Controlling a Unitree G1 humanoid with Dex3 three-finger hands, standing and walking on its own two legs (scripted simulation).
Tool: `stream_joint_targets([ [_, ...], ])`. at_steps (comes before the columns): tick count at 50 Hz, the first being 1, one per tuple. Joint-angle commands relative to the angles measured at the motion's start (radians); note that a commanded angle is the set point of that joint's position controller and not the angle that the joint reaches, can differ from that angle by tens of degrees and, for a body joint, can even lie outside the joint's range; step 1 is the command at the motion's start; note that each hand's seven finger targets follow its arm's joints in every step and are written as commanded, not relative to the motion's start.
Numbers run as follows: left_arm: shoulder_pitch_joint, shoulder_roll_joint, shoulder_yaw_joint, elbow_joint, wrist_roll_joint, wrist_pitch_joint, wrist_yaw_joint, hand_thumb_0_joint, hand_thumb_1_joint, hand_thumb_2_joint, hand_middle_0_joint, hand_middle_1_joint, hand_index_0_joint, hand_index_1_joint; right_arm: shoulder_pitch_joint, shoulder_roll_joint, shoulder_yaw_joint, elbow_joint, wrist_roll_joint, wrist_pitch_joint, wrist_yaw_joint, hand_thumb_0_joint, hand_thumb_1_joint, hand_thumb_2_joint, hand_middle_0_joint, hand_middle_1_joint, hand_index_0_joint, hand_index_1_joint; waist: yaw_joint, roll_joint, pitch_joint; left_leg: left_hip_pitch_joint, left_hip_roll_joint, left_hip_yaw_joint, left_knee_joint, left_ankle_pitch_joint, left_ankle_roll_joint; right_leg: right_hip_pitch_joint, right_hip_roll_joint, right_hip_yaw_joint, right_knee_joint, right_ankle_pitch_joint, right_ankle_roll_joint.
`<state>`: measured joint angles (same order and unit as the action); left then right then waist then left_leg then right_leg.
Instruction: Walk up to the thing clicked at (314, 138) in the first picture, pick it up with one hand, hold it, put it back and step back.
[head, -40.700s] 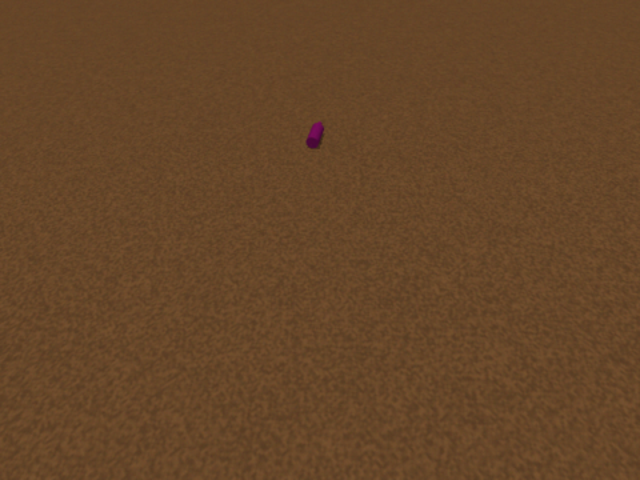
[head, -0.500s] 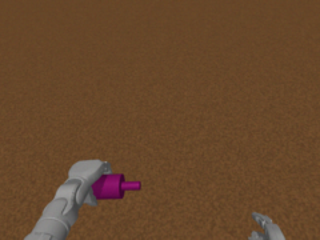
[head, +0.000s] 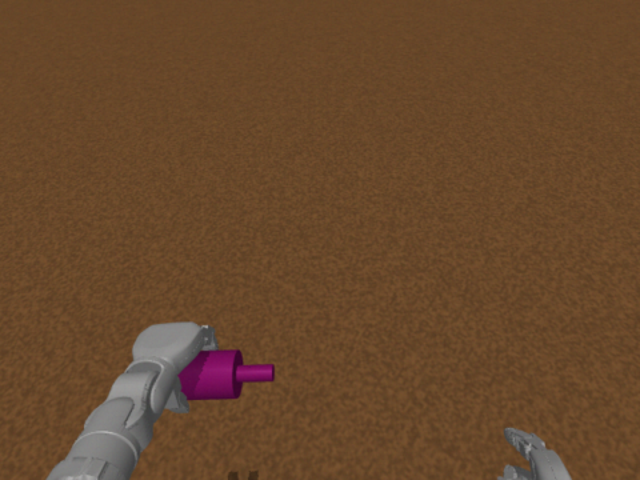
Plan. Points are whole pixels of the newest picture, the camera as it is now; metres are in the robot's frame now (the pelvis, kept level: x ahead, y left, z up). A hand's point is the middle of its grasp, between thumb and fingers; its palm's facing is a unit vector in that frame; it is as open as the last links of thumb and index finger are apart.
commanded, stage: crouch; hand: left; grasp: from above
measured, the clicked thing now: (207, 374) +0.30 +0.19 -0.09
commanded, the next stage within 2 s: lower in 1.86 s
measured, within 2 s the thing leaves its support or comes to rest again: neither
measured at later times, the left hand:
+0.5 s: hand (214, 377) +0.38 +0.24 -0.30, palm faces -0.43 +0.04 -0.90, open 9.7 cm
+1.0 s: hand (232, 389) +0.42 +0.25 -0.49, palm faces -0.46 +0.00 -0.89, open 9.6 cm
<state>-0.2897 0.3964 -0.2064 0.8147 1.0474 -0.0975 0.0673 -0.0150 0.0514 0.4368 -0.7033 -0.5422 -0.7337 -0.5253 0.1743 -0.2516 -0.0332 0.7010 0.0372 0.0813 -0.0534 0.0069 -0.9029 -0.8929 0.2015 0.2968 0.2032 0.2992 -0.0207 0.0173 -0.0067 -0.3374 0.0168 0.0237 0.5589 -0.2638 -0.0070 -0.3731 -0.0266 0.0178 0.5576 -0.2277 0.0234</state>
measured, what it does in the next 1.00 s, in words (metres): lowers itself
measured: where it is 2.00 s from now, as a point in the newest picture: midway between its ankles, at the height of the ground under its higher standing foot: outside the picture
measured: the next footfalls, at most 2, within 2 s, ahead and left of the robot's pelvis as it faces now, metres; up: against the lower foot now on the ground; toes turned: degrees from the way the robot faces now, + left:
none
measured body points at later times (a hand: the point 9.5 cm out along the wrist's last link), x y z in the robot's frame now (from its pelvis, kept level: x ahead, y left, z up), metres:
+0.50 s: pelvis -0.04 +0.01 -0.18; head +0.12 +0.02 +0.24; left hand +0.40 +0.23 -0.24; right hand -0.01 -0.28 -0.30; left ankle +0.01 +0.13 -0.73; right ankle +0.04 -0.13 -0.73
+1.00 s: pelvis -0.05 +0.01 -0.33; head +0.19 +0.05 +0.05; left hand +0.44 +0.25 -0.44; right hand +0.00 -0.28 -0.44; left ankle +0.01 +0.13 -0.73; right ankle +0.04 -0.13 -0.73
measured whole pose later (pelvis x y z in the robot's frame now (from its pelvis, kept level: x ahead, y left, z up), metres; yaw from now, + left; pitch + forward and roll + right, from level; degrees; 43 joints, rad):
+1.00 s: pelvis -0.05 +0.01 -0.33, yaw -1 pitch +39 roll -5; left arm -0.94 0.63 0.05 1.34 1.26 -0.15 0.33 -0.01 0.07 0.41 -0.71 -0.50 -0.75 -0.48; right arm 0.18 -0.26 -0.01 0.70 -0.11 -0.06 0.08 0.00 -0.91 -0.90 0.20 0.30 0.21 0.30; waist -0.23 0.02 -0.13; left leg -2.05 0.00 -0.08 2.07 -0.71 -0.01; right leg -2.03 -0.03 -0.03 1.99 -0.64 0.04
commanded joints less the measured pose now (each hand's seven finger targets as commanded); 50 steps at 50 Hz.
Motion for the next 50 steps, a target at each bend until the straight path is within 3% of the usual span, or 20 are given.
stream_joint_targets([
  [1, -0.433, 0.195, 0.099, -0.066, 0.036, -0.015, 0.136, 0.000, 0.784, 0.791, -1.076, -0.748, -1.106, -0.719, 0.005, -0.147, -0.057, -0.071, -0.016, -0.035, 0.008, 0.000, -0.899, -0.899, 0.199, 0.300, 0.200, 0.300, -0.044, -0.017, -0.230, -0.012, -0.034, 0.000, 0.042, 0.073, 0.008, -0.086, 0.035, -0.025, 0.001, 0.035, -0.029],
  [3, -0.471, 0.177, 0.093, -0.011, 0.062, -0.022, 0.181, 0.000, 0.761, 0.816, -1.056, -0.770, -1.086, -0.741, 0.038, -0.151, -0.067, -0.054, -0.025, -0.042, 0.017, 0.000, -0.898, -0.898, 0.199, 0.300, 0.200, 0.300, -0.058, -0.025, -0.288, -0.097, -0.033, -0.005, 0.137, 0.058, 0.007, -0.163, 0.033, -0.022, 0.092, 0.027, -0.029],
  [8, -0.603, 0.196, 0.111, 0.099, 0.134, -0.029, 0.287, 0.000, 0.682, 0.772, -0.995, -0.755, -1.029, -0.722, 0.106, -0.159, -0.085, -0.055, -0.042, -0.056, 0.033, 0.000, -0.899, -0.898, 0.200, 0.300, 0.200, 0.300, -0.077, 0.048, -0.405, -0.344, -0.035, -0.002, 0.364, -0.032, 0.001, -0.389, 0.033, -0.023, 0.315, -0.043, -0.039],
  [13, -0.708, 0.274, 0.165, 0.175, 0.144, -0.004, 0.347, 0.000, 0.633, 0.690, -0.945, -0.714, -0.986, -0.673, 0.155, -0.175, -0.096, -0.048, -0.058, -0.071, 0.023, 0.000, -0.897, -0.897, 0.200, 0.299, 0.200, 0.299, -0.084, 0.096, -0.574, -0.500, -0.028, -0.018, 0.549, -0.031, 0.008, -0.572, 0.045, -0.038, 0.515, -0.058, -0.052],
  [15, -0.722, 0.251, 0.157, 0.228, 0.133, 0.004, 0.349, 0.000, 0.608, 0.677, -0.930, -0.691, -0.967, -0.654, 0.168, -0.172, -0.097, -0.041, -0.065, -0.081, 0.018, 0.000, -0.894, -0.896, 0.200, 0.299, 0.200, 0.299, -0.100, 0.061, -0.595, -0.623, -0.030, -0.023, 0.618, -0.071, 0.020, -0.620, 0.048, -0.039, 0.577, -0.083, -0.054],
  [18, -0.753, 0.299, 0.183, 0.229, 0.125, 0.014, 0.341, 0.000, 0.568, 0.676, -0.912, -0.691, -0.945, -0.659, 0.182, -0.174, -0.101, -0.040, -0.071, -0.094, 0.014, 0.000, -0.897, -0.897, 0.200, 0.299, 0.200, 0.299, -0.096, 0.093, -0.685, -0.725, -0.033, -0.024, 0.704, -0.110, 0.021, -0.680, 0.042, -0.037, 0.672, -0.114, -0.058],
  [19, -0.710, 0.292, 0.183, 0.275, 0.123, 0.022, 0.333, 0.000, 0.587, 0.671, -0.928, -0.687, -0.962, -0.654, 0.189, -0.179, -0.101, -0.039, -0.074, -0.094, 0.015, 0.000, -0.898, -0.897, 0.200, 0.299, 0.200, 0.299, -0.105, 0.079, -0.677, -0.752, -0.028, -0.030, 0.730, -0.109, 0.020, -0.725, 0.038, -0.041, 0.699, -0.120, -0.058],
  [22, -0.780, 0.306, 0.195, 0.255, 0.117, 0.020, 0.311, 0.000, 0.592, 0.671, -0.932, -0.683, -0.965, -0.651, 0.198, -0.184, -0.105, -0.028, -0.082, -0.104, 0.019, 0.000, -0.896, -0.897, 0.200, 0.299, 0.200, 0.299, -0.120, 0.122, -0.725, -0.794, -0.021, -0.057, 0.794, -0.116, 0.011, -0.846, 0.036, -0.055, 0.792, -0.139, -0.061],
  [25, -0.813, 0.370, 0.231, 0.231, 0.133, 0.014, 0.303, 0.000, 0.605, 0.661, -0.936, -0.677, -0.972, -0.642, 0.210, -0.185, -0.102, -0.033, -0.084, -0.107, 0.027, 0.000, -0.896, -0.897, 0.200, 0.299, 0.200, 0.299, -0.120, 0.123, -0.797, -0.877, -0.029, -0.050, 0.873, -0.136, 0.018, -0.875, 0.035, -0.059, 0.864, -0.147, -0.061],
  [26, -0.783, 0.374, 0.238, 0.293, 0.136, 0.014, 0.299, 0.000, 0.617, 0.673, -0.950, -0.677, -0.984, -0.644, 0.215, -0.190, -0.098, -0.031, -0.087, -0.108, 0.031, 0.000, -0.898, -0.897, 0.200, 0.299, 0.200, 0.299, -0.132, 0.095, -0.762, -0.919, -0.030, -0.053, 0.896, -0.160, 0.021, -0.913, 0.034, -0.060, 0.879, -0.167, -0.059],
  [27, -0.838, 0.358, 0.229, 0.264, 0.129, 0.003, 0.294, 0.000, 0.618, 0.661, -0.941, -0.679, -0.980, -0.641, 0.213, -0.188, -0.095, -0.026, -0.091, -0.112, 0.034, 0.000, -0.896, -0.896, 0.200, 0.299, 0.200, 0.299, -0.149, 0.115, -0.746, -0.947, -0.029, -0.061, 0.915, -0.190, 0.020, -0.967, 0.032, -0.063, 0.900, -0.194, -0.060],
  [28, -0.835, 0.370, 0.238, 0.294, 0.133, -0.002, 0.291, 0.000, 0.618, 0.658, -0.941, -0.683, -0.981, -0.644, 0.219, -0.188, -0.091, -0.022, -0.094, -0.116, 0.038, 0.000, -0.898, -0.897, 0.200, 0.299, 0.200, 0.299, -0.148, 0.120, -0.734, -0.956, -0.029, -0.072, 0.930, -0.204, 0.019, -1.015, 0.029, -0.067, 0.924, -0.216, -0.062],
  [30, -0.899, 0.421, 0.259, 0.277, 0.152, -0.019, 0.292, 0.000, 0.619, 0.643, -0.949, -0.650, -0.986, -0.613, 0.222, -0.199, -0.089, -0.020, -0.098, -0.121, 0.044, 0.000, -0.896, -0.897, 0.200, 0.299, 0.200, 0.299, -0.159, 0.147, -0.766, -0.964, -0.026, -0.087, 0.971, -0.232, 0.017, -1.092, 0.027, -0.074, 0.968, -0.248, -0.063],
  [33, -0.933, 0.421, 0.262, 0.279, 0.163, -0.042, 0.303, 0.000, 0.644, 0.660, -0.975, -0.643, -1.009, -0.609, 0.227, -0.205, -0.078, -0.017, -0.106, -0.131, 0.057, 0.000, -0.896, -0.897, 0.200, 0.299, 0.200, 0.299, -0.176, 0.154, -0.809, -1.015, -0.030, -0.089, 1.029, -0.255, 0.017, -1.144, 0.027, -0.082, 1.025, -0.261, -0.062],
  [34, -0.943, 0.416, 0.261, 0.286, 0.168, -0.049, 0.305, 0.000, 0.659, 0.655, -0.977, -0.655, -1.017, -0.616, 0.232, -0.209, -0.073, -0.009, -0.112, -0.137, 0.063, 0.000, -0.897, -0.897, 0.200, 0.299, 0.200, 0.299, -0.189, 0.184, -0.805, -1.022, -0.029, -0.093, 1.052, -0.226, 0.014, -1.178, 0.021, -0.082, 1.048, -0.244, -0.060],
  [37, -0.984, 0.458, 0.284, 0.271, 0.179, -0.054, 0.319, 0.000, 0.684, 0.679, -1.007, -0.643, -1.040, -0.612, 0.247, -0.219, -0.071, -0.006, -0.121, -0.145, 0.080, 0.000, -0.897, -0.898, 0.200, 0.299, 0.200, 0.299, -0.180, 0.241, -0.887, -0.974, -0.024, -0.106, 1.101, -0.148, 0.005, -1.239, 0.019, -0.091, 1.115, -0.212, -0.066],
  [39, -1.019, 0.429, 0.270, 0.288, 0.182, -0.059, 0.322, 0.000, 0.668, 0.689, -1.012, -0.626, -1.037, -0.601, 0.255, -0.225, -0.068, 0.009, -0.129, -0.150, 0.089, 0.000, -0.900, -0.900, 0.200, 0.299, 0.200, 0.299, -0.207, 0.267, -0.874, -0.996, -0.025, -0.099, 1.147, -0.118, 0.005, -1.274, 0.013, -0.092, 1.142, -0.184, -0.062],
  [43, -1.011, 0.478, 0.301, 0.310, 0.191, -0.049, 0.327, 0.000, 0.669, 0.676, -1.010, -0.627, -1.038, -0.600, 0.274, -0.228, -0.061, 0.005, -0.138, -0.154, 0.115, 0.000, -0.907, -0.903, 0.200, 0.299, 0.200, 0.299, -0.202, 0.278, -0.927, -1.014, -0.027, -0.083, 1.229, -0.014, 0.007, -1.262, 0.011, -0.093, 1.202, -0.108, -0.060],
  [48, -1.071, 0.510, 0.309, 0.326, 0.197, -0.051, 0.315, 0.000, 0.681, 0.723, -1.034, -0.626, -1.053, -0.608, 0.268, -0.232, -0.053, 0.004, -0.146, -0.144, 0.130, 0.000, -0.908, -0.903, 0.200, 0.299, 0.200, 0.299, -0.221, 0.292, -0.876, -1.142, -0.030, -0.063, 1.289, -0.100, 0.014, -1.297, 0.015, -0.097, 1.251, -0.143, -0.060],
  [50, -1.078, 0.535, 0.317, 0.341, 0.199, -0.054, 0.310, 0.000, 0.705, 0.757, -1.058, -0.639, -1.073, -0.625, 0.266, -0.233, -0.055, -0.003, -0.145, -0.140, 0.135, 0.000, -0.908, -0.903, 0.200, 0.299, 0.200, 0.299, -0.222, 0.270, -0.902, -1.159, -0.031, -0.052, 1.319, -0.111, 0.024, -1.280, 0.022, -0.097, 1.260, -0.140, -0.057],
])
